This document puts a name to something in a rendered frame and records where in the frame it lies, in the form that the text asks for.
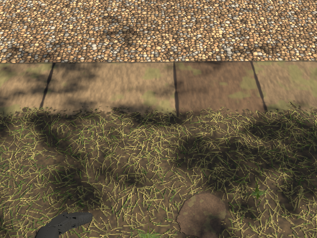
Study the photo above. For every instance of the robot left hand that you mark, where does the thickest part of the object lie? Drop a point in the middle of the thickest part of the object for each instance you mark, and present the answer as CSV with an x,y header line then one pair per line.
x,y
62,223

